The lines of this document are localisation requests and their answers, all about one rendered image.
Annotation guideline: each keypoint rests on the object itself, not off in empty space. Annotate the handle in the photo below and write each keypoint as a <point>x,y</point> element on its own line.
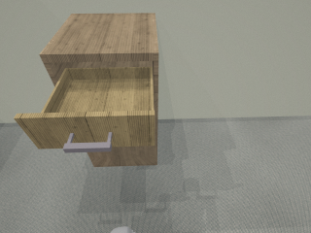
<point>70,147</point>

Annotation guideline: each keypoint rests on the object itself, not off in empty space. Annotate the cabinet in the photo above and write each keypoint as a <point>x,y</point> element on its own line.
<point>111,40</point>

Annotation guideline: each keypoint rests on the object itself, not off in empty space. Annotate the drawer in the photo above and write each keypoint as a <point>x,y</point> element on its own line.
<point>91,102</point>

